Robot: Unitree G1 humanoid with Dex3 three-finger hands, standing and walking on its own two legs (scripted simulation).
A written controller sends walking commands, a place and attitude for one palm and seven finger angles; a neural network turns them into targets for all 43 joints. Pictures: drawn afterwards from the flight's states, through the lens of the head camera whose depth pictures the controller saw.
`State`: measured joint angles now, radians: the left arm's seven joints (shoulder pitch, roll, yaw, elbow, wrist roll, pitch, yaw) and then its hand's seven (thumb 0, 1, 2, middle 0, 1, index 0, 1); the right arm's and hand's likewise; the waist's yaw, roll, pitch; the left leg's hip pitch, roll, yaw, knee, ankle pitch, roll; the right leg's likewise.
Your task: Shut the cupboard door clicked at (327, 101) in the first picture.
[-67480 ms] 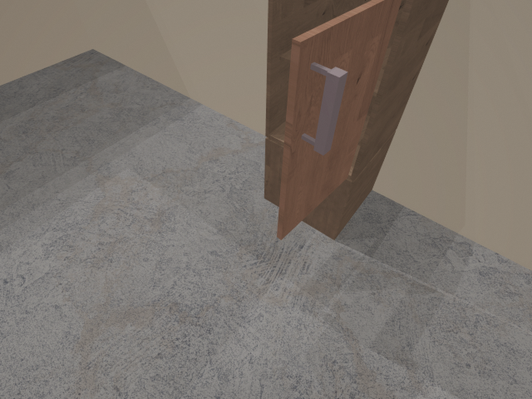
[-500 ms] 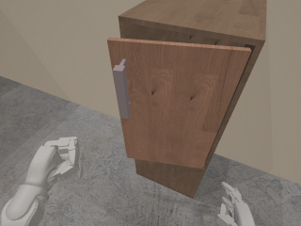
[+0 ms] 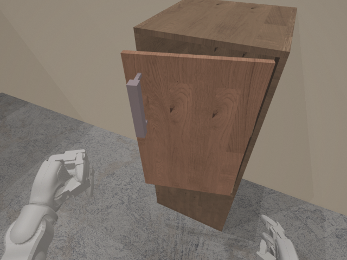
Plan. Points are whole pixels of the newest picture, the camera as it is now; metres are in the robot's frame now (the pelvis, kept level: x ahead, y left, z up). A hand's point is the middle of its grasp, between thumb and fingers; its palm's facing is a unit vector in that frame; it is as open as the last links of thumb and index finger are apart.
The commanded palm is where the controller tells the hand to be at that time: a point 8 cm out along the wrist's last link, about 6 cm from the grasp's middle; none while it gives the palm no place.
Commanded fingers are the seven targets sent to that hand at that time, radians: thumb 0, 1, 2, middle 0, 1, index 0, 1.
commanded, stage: bring the fist close to the handle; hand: left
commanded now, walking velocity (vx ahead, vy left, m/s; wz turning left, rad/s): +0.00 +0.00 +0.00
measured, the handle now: (140, 106) +0.48 +0.14 +0.12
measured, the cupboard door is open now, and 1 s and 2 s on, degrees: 15 15 11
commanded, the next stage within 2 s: push the door shut along its arc in 1.48 s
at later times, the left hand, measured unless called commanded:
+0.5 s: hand (112, 160) +0.29 +0.16 +0.12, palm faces -0.09 -1.00 -0.03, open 3.1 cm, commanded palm +0.27 +0.22 +0.13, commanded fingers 0.00 0.90 0.90 -1.30 -1.50 -1.30 -1.50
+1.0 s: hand (132, 132) +0.37 +0.14 +0.13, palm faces -0.07 -1.00 -0.02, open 3.1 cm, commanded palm +0.35 +0.18 +0.13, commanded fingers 0.00 0.90 0.90 -1.30 -1.50 -1.30 -1.50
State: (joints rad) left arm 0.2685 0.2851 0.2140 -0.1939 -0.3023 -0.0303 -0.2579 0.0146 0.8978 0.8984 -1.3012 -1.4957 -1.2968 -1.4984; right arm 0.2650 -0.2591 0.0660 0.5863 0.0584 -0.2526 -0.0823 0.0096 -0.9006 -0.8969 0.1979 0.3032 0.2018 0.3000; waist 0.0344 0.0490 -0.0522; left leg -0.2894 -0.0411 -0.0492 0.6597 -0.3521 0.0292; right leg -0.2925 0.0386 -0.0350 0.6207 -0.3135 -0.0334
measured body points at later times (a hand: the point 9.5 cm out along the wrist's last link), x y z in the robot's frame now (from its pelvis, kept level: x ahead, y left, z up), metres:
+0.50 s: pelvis +0.00 +0.00 +0.00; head -0.01 -0.02 +0.45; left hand +0.29 +0.22 +0.12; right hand +0.17 -0.24 -0.07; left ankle +0.00 +0.10 -0.72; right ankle +0.01 -0.10 -0.72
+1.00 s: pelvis +0.01 +0.00 +0.00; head +0.02 -0.01 +0.45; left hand +0.36 +0.19 +0.13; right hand +0.17 -0.23 -0.09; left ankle +0.00 +0.10 -0.72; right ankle +0.01 -0.10 -0.72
